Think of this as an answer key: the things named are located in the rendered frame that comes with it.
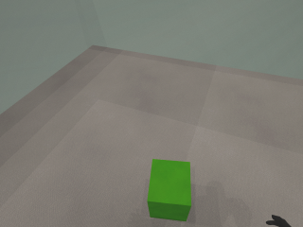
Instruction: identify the robot right hand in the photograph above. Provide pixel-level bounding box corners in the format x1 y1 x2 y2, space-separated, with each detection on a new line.
266 215 292 227

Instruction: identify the carton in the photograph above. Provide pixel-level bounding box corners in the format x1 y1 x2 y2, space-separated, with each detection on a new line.
147 159 191 221

